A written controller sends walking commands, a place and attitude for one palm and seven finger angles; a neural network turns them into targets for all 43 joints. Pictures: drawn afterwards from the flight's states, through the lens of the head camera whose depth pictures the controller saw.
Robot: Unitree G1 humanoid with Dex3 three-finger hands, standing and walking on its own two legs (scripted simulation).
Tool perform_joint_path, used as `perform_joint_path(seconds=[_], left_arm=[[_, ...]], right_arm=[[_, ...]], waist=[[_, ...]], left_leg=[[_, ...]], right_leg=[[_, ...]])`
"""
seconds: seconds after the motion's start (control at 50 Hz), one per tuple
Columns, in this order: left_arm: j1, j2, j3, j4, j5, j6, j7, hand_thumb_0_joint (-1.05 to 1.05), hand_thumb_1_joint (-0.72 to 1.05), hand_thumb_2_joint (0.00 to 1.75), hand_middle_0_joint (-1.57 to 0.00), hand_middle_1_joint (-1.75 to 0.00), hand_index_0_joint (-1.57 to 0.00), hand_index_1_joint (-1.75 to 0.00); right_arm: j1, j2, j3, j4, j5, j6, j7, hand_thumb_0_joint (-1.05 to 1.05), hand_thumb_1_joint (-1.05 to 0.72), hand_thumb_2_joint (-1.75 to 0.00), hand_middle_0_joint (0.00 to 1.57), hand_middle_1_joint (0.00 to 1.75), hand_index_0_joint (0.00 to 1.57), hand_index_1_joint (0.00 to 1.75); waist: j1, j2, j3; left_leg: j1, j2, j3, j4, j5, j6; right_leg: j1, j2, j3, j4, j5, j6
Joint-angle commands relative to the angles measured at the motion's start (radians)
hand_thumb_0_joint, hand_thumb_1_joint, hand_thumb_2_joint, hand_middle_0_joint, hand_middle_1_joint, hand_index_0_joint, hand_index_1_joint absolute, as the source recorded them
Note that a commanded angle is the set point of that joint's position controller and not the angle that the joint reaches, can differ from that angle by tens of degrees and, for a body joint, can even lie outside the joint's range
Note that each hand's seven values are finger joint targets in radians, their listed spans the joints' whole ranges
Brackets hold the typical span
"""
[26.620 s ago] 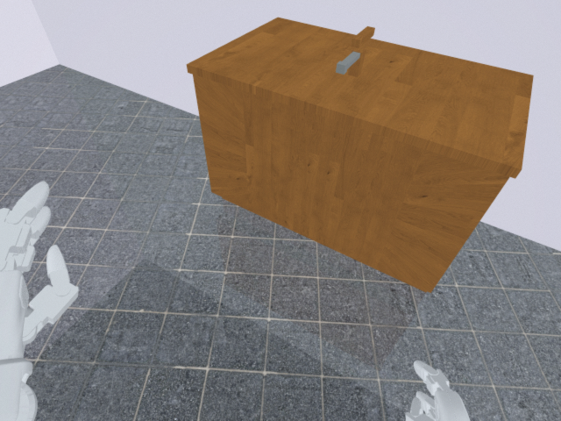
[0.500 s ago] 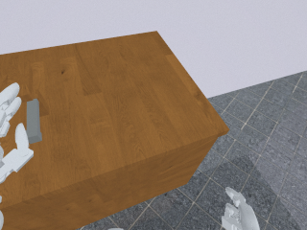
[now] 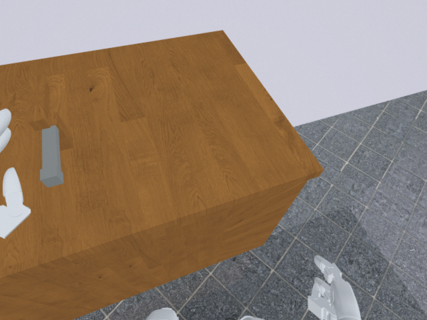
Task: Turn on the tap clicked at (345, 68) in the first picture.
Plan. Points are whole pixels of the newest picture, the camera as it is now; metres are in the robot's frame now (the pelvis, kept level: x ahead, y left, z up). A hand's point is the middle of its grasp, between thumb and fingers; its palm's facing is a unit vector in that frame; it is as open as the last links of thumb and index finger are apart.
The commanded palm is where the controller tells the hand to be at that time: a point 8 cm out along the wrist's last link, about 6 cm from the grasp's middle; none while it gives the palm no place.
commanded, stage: shuffle to correct the standing spot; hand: left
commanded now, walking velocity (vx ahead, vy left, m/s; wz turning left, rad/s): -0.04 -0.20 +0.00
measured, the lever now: (52, 176) +0.33 +0.33 +0.04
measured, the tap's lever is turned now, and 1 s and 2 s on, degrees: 0 0 0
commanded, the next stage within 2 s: come to a stop and stand still in 0.38 s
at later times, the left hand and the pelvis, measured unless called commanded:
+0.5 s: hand (52, 201) +0.23 +0.23 +0.17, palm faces +0.32 -0.83 -0.45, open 7.4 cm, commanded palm +0.17 +0.26 +0.19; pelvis +0.01 -0.02 +0.00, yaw +0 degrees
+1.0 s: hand (18, 187) +0.25 +0.29 +0.15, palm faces +0.29 -0.87 -0.40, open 7.4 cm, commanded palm +0.19 +0.32 +0.19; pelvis +0.02 +0.05 +0.01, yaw -2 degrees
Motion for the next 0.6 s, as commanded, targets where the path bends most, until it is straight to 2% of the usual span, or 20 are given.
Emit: perform_joint_path(seconds=[0.0, 0.04, 0.06, 0.1, 0.14, 0.16, 0.18, 0.2, 0.22, 0.26, 0.28, 0.3, 0.38, 0.44, 0.46, 0.48, 0.5, 0.52, 0.56, 0.58], left_arm=[[-0.097, 0.107, 0.060, -0.200, 0.000, -0.034, 0.010, 0.00, 0.90, 0.90, -0.20, -0.30, -0.20, -0.30], [-0.094, 0.114, 0.059, -0.197, 0.000, -0.027, 0.012, 0.00, 0.90, 0.90, -0.20, -0.30, -0.20, -0.30], [-0.093, 0.121, 0.059, -0.220, -0.003, -0.022, 0.019, 0.00, 0.90, 0.90, -0.20, -0.30, -0.20, -0.30], [-0.113, 0.125, 0.052, -0.226, -0.013, -0.017, 0.028, 0.00, 0.90, 0.90, -0.20, -0.30, -0.20, -0.30], [-0.101, 0.134, 0.057, -0.225, -0.019, -0.009, 0.044, 0.00, 0.90, 0.90, -0.20, -0.30, -0.20, -0.30], [-0.075, 0.144, 0.068, -0.225, -0.022, -0.004, 0.050, 0.00, 0.90, 0.90, -0.20, -0.30, -0.20, -0.30], [-0.076, 0.124, 0.053, -0.219, -0.027, -0.006, 0.047, 0.00, 0.90, 0.90, -0.20, -0.30, -0.20, -0.30], [-0.070, 0.147, 0.080, -0.217, -0.027, -0.009, 0.046, 0.00, 0.90, 0.90, -0.20, -0.30, -0.20, -0.30], [-0.056, 0.135, 0.076, -0.211, -0.027, -0.013, 0.044, 0.00, 0.90, 0.90, -0.20, -0.30, -0.20, -0.30], [-0.038, 0.147, 0.097, -0.202, -0.021, -0.013, 0.038, 0.00, 0.90, 0.90, -0.20, -0.30, -0.20, -0.30], [-0.043, 0.113, 0.065, -0.181, -0.014, -0.013, 0.031, 0.00, 0.90, 0.90, -0.20, -0.30, -0.20, -0.30], [-0.060, 0.125, 0.074, -0.179, -0.006, -0.012, 0.028, 0.00, 0.90, 0.90, -0.20, -0.30, -0.20, -0.30], [-0.046, 0.100, 0.044, -0.162, -0.009, -0.009, 0.018, 0.00, 0.90, 0.90, -0.20, -0.30, -0.20, -0.30], [-0.041, 0.121, 0.060, -0.171, -0.021, 0.002, 0.026, 0.00, 0.90, 0.90, -0.20, -0.30, -0.20, -0.30], [-0.040, 0.130, 0.064, -0.194, -0.025, 0.005, 0.033, 0.00, 0.90, 0.90, -0.20, -0.30, -0.20, -0.30], [-0.036, 0.110, 0.045, -0.178, -0.026, 0.002, 0.038, 0.00, 0.90, 0.90, -0.20, -0.30, -0.20, -0.30], [-0.045, 0.132, 0.065, -0.179, -0.027, 0.004, 0.047, 0.00, 0.90, 0.90, -0.20, -0.30, -0.20, -0.30], [-0.049, 0.126, 0.059, -0.185, -0.027, 0.001, 0.055, 0.00, 0.90, 0.90, -0.20, -0.30, -0.20, -0.30], [-0.051, 0.150, 0.073, -0.193, -0.021, -0.004, 0.070, 0.00, 0.90, 0.90, -0.20, -0.30, -0.20, -0.30], [-0.059, 0.122, 0.050, -0.186, -0.017, -0.010, 0.070, 0.00, 0.90, 0.90, -0.20, -0.30, -0.20, -0.30]], right_arm=[[-0.037, -0.146, -0.056, -0.160, 0.004, -0.064, 0.004, 0.00, -0.90, -0.90, 0.20, 0.30, 0.20, 0.30], [-0.025, -0.144, -0.059, -0.163, 0.008, -0.067, 0.014, 0.00, -0.90, -0.90, 0.20, 0.30, 0.20, 0.30], [-0.031, -0.139, -0.055, -0.162, 0.015, -0.067, 0.016, 0.00, -0.90, -0.90, 0.20, 0.30, 0.20, 0.30], [-0.013, -0.137, -0.056, -0.151, 0.011, -0.067, 0.016, 0.00, -0.90, -0.90, 0.20, 0.30, 0.20, 0.30], [-0.014, -0.123, -0.044, -0.131, 0.007, -0.063, 0.016, 0.00, -0.90, -0.90, 0.20, 0.30, 0.20, 0.30], [-0.034, -0.124, -0.038, -0.128, 0.007, -0.061, 0.013, 0.00, -0.90, -0.90, 0.20, 0.30, 0.20, 0.30], [-0.032, -0.118, -0.030, -0.121, 0.000, -0.054, 0.012, 0.00, -0.90, -0.90, 0.20, 0.30, 0.20, 0.30], [-0.042, -0.130, -0.039, -0.131, 0.003, -0.057, 0.007, 0.00, -0.90, -0.90, 0.20, 0.30, 0.20, 0.30], [-0.045, -0.138, -0.043, -0.130, 0.004, -0.054, 0.005, 0.00, -0.90, -0.90, 0.20, 0.30, 0.20, 0.30], [-0.067, -0.135, -0.039, -0.138, 0.010, -0.049, 0.002, 0.00, -0.90, -0.90, 0.20, 0.30, 0.20, 0.30], [-0.061, -0.135, -0.031, -0.133, 0.004, -0.042, 0.005, 0.00, -0.90, -0.90, 0.20, 0.30, 0.20, 0.30], [-0.059, -0.138, -0.041, -0.141, 0.008, -0.043, 0.007, 0.00, -0.90, -0.90, 0.20, 0.30, 0.20, 0.30], [-0.036, -0.143, -0.047, -0.146, 0.011, -0.048, 0.019, 0.00, -0.90, -0.90, 0.20, 0.30, 0.20, 0.30], [-0.016, -0.145, -0.062, -0.151, 0.020, -0.047, 0.021, 0.00, -0.90, -0.90, 0.20, 0.30, 0.20, 0.30], [-0.026, -0.138, -0.057, -0.153, 0.023, -0.048, 0.019, 0.00, -0.90, -0.90, 0.20, 0.30, 0.20, 0.30], [-0.022, -0.131, -0.046, -0.141, 0.017, -0.044, 0.020, 0.00, -0.90, -0.90, 0.20, 0.30, 0.20, 0.30], [-0.025, -0.131, -0.047, -0.144, 0.023, -0.044, 0.017, 0.00, -0.90, -0.90, 0.20, 0.30, 0.20, 0.30], [-0.036, -0.126, -0.038, -0.141, 0.024, -0.042, 0.016, 0.00, -0.90, -0.90, 0.20, 0.30, 0.20, 0.30], [-0.071, -0.123, -0.026, -0.135, 0.028, -0.040, 0.007, 0.00, -0.90, -0.90, 0.20, 0.30, 0.20, 0.30], [-0.066, -0.122, -0.020, -0.125, 0.017, -0.037, 0.006, 0.00, -0.90, -0.90, 0.20, 0.30, 0.20, 0.30]], waist=[[-0.011, 0.169, -0.166], [-0.010, 0.103, -0.169], [-0.015, 0.068, -0.175], [-0.020, -0.021, -0.163], [-0.026, -0.053, -0.168], [-0.028, -0.024, -0.173], [-0.032, 0.001, -0.171], [-0.023, 0.025, -0.155], [-0.020, 0.051, -0.154], [-0.021, 0.181, -0.129], [-0.023, 0.207, -0.132], [-0.015, 0.209, -0.131], [-0.018, 0.131, -0.182], [-0.023, -0.001, -0.211], [-0.028, 0.004, -0.198], [-0.031, -0.009, -0.208], [-0.026, -0.028, -0.202], [-0.026, -0.015, -0.196], [-0.020, 0.018, -0.181], [-0.020, 0.026, -0.192]], left_leg=[[-0.046, 0.189, -0.154, -0.176, -0.150, 0.109], [-0.035, 0.138, -0.112, -0.106, -0.188, 0.090], [0.018, 0.088, -0.075, -0.059, -0.192, 0.076], [0.064, 0.004, -0.015, 0.075, -0.227, 0.052], [0.136, -0.016, 0.005, 0.177, -0.164, 0.044], [0.153, -0.005, -0.009, 0.120, -0.122, 0.049], [0.124, 0.013, -0.022, 0.023, -0.106, 0.054], [0.127, 0.043, -0.057, -0.056, -0.084, 0.063], [0.126, 0.077, -0.099, -0.105, -0.055, 0.074], [0.080, 0.148, -0.166, -0.199, -0.072, 0.096], [0.008, 0.177, -0.190, -0.225, -0.058, 0.109], [-0.011, 0.193, -0.190, -0.215, -0.020, 0.114], [0.067, 0.141, -0.113, -0.119, 0.110, 0.085], [0.097, 0.054, -0.037, -0.004, -0.014, 0.055], [0.119, 0.030, -0.022, 0.023, -0.018, 0.048], [0.124, 0.012, -0.009, 0.043, -0.051, 0.049], [0.135, -0.002, -0.015, 0.054, -0.085, 0.048], [0.142, -0.007, -0.019, 0.060, -0.084, 0.051], [0.171, -0.001, -0.042, -0.006, -0.036, 0.060], [0.173, 0.008, -0.047, -0.051, 0.000, 0.066]], right_leg=[[0.187, -0.087, 0.096, -0.039, -0.040, 0.017], [0.173, -0.110, 0.127, -0.098, -0.029, -0.002], [0.127, -0.131, 0.163, -0.150, -0.032, -0.021], [0.027, -0.213, 0.277, -0.255, -0.185, -0.057], [-0.042, -0.277, 0.299, -0.296, -0.211, -0.106], [-0.019, -0.263, 0.272, -0.260, -0.115, -0.118], [0.028, -0.228, 0.214, -0.221, -0.088, -0.098], [0.036, -0.192, 0.200, -0.191, -0.061, -0.069], [0.050, -0.160, 0.175, -0.166, -0.042, -0.045], [0.083, -0.101, 0.125, -0.120, -0.034, 0.004], [0.156, -0.081, 0.094, -0.073, -0.011, 0.019], [0.191, -0.084, 0.095, -0.064, 0.017, 0.023], [0.221, -0.095, 0.088, -0.130, 0.156, 0.005], [0.187, -0.174, 0.190, -0.188, 0.165, -0.029], [0.140, -0.207, 0.224, -0.206, 0.172, -0.051], [0.128, -0.226, 0.241, -0.230, 0.114, -0.052], [0.111, -0.243, 0.270, -0.259, 0.063, -0.045], [0.102, -0.258, 0.290, -0.282, 0.019, -0.041], [0.115, -0.254, 0.271, -0.274, 0.043, -0.044], [0.145, -0.229, 0.234, -0.253, 0.060, -0.034]])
